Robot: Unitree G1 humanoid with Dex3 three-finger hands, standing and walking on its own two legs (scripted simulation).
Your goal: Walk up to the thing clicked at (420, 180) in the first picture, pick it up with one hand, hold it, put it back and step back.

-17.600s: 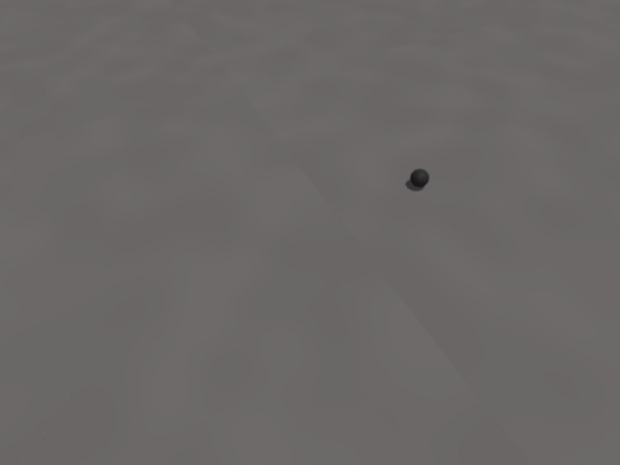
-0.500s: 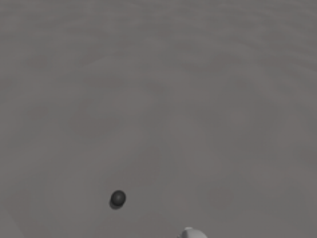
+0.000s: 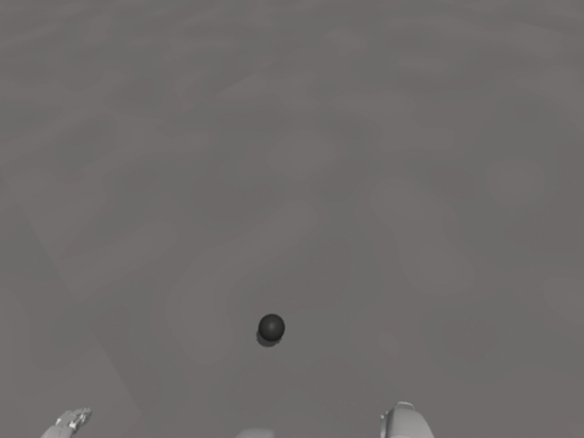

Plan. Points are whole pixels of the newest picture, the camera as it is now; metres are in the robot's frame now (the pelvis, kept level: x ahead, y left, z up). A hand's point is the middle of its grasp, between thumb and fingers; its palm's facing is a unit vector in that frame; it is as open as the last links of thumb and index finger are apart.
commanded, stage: walk up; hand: left
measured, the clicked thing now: (271, 327) +0.53 +0.18 -0.69
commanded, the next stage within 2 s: none
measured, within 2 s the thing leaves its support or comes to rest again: neither
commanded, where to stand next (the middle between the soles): +0.13 -0.01 m, yaw -6 degrees
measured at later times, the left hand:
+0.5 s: hand (158, 427) +0.15 +0.24 -0.12, palm faces -0.18 -0.91 -0.37, open 7.4 cm
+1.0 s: hand (130, 407) +0.18 +0.30 -0.13, palm faces -0.09 -0.86 -0.50, open 7.4 cm
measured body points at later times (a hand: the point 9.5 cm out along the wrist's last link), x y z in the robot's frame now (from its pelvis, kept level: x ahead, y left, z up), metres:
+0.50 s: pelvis +0.05 -0.03 +0.02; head +0.07 -0.02 +0.47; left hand +0.16 +0.29 -0.09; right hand +0.01 -0.37 -0.07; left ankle -0.01 +0.14 -0.69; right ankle +0.11 -0.17 -0.70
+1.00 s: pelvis +0.02 +0.01 +0.00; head +0.08 +0.00 +0.44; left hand +0.18 +0.34 -0.10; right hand +0.08 -0.31 -0.13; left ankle +0.05 +0.15 -0.70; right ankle +0.11 -0.16 -0.69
